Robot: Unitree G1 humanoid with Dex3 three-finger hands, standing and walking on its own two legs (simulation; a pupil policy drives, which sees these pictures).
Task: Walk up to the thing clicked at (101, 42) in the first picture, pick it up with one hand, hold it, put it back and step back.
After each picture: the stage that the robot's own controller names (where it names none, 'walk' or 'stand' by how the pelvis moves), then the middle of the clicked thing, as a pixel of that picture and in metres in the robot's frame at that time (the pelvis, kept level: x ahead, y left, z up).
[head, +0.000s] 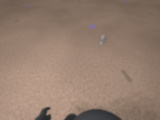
stand; (102, 39) +1.83 -0.29 -0.65
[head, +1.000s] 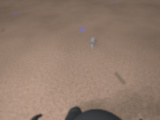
walk; (92, 42) +1.73 +0.08 -0.64
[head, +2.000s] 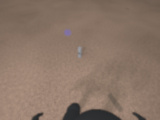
walk; (79, 52) +1.18 +0.27 -0.63
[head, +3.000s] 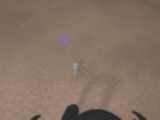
walk; (75, 68) +0.76 +0.22 -0.63
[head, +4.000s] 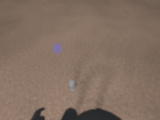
walk; (72, 85) +0.48 +0.20 -0.63
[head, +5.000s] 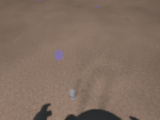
stand; (72, 94) +0.41 +0.20 -0.65
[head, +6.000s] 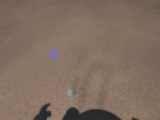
stand; (70, 94) +0.36 +0.23 -0.65
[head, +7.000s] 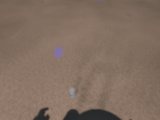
stand; (72, 93) +0.39 +0.19 -0.65
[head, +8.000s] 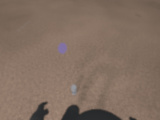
stand; (74, 90) +0.40 +0.16 -0.63
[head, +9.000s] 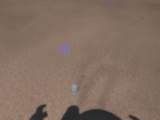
stand; (74, 89) +0.42 +0.16 -0.64
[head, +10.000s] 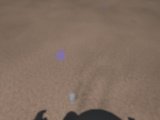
stand; (72, 98) +0.35 +0.18 -0.65
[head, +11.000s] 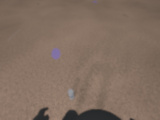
stand; (71, 94) +0.38 +0.20 -0.65
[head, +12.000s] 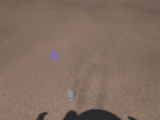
stand; (71, 95) +0.38 +0.21 -0.65
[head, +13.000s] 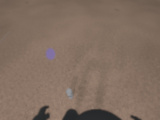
stand; (70, 93) +0.36 +0.23 -0.65
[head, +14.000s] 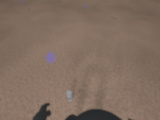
stand; (69, 96) +0.39 +0.23 -0.66
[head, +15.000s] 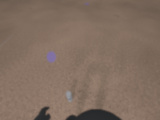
stand; (69, 96) +0.36 +0.24 -0.66
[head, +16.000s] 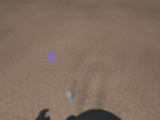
stand; (69, 96) +0.36 +0.24 -0.66
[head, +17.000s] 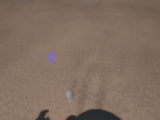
stand; (69, 96) +0.36 +0.24 -0.66
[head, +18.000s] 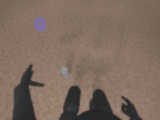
go down; (65, 72) +0.41 +0.24 -0.46
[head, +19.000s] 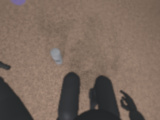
go down; (57, 57) +0.45 +0.28 -0.27
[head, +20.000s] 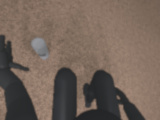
close in; (42, 50) +0.43 +0.31 -0.18
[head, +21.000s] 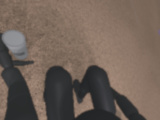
close; (18, 48) +0.42 +0.33 -0.16
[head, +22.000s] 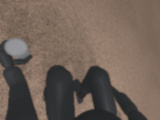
lift; (20, 52) +0.39 +0.33 -0.15
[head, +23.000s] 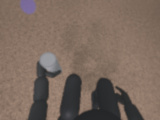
lift; (53, 66) +0.32 +0.25 -0.02
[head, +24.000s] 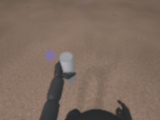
hold; (68, 69) +0.33 +0.15 +0.09
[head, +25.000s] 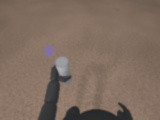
hold; (65, 72) +0.32 +0.18 +0.04
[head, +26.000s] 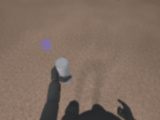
crouch; (65, 72) +0.33 +0.17 +0.00
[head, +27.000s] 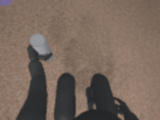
lower; (44, 50) +0.45 +0.27 -0.06
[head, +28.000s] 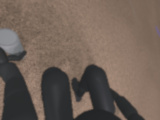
lower; (14, 48) +0.42 +0.33 -0.16
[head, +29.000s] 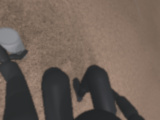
lower; (15, 47) +0.42 +0.33 -0.16
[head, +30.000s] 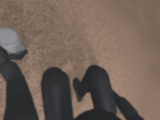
lower; (15, 47) +0.42 +0.34 -0.16
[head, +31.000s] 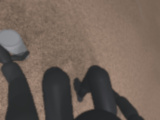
lower; (17, 48) +0.41 +0.33 -0.16
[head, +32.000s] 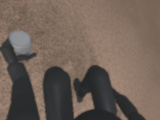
open; (23, 48) +0.41 +0.31 -0.16
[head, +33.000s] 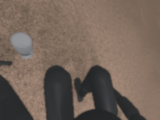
rise; (25, 48) +0.40 +0.31 -0.16
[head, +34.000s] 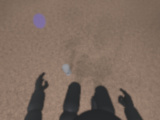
walk; (67, 70) +0.43 +0.23 -0.42
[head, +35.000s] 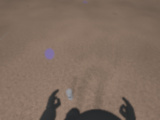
stand; (69, 94) +0.38 +0.21 -0.60
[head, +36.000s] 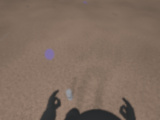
stand; (69, 95) +0.38 +0.22 -0.60
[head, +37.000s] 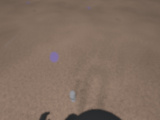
stand; (72, 96) +0.39 +0.20 -0.65
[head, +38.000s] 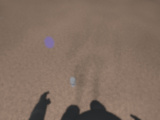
walk; (72, 82) +0.44 +0.16 -0.64
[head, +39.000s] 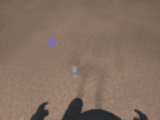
walk; (75, 71) +0.65 +0.23 -0.63
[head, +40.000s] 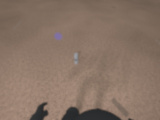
stand; (76, 58) +1.00 +0.25 -0.63
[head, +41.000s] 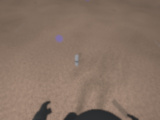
stand; (76, 60) +1.01 +0.24 -0.65
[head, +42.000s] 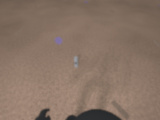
stand; (76, 62) +1.00 +0.26 -0.66
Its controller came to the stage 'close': yes
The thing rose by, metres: 0.69
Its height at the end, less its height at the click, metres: +0.00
